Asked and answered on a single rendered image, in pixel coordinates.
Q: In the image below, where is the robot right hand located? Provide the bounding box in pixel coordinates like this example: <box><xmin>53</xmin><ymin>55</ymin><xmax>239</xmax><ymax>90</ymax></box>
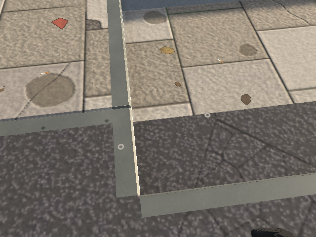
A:
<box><xmin>251</xmin><ymin>227</ymin><xmax>296</xmax><ymax>237</ymax></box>

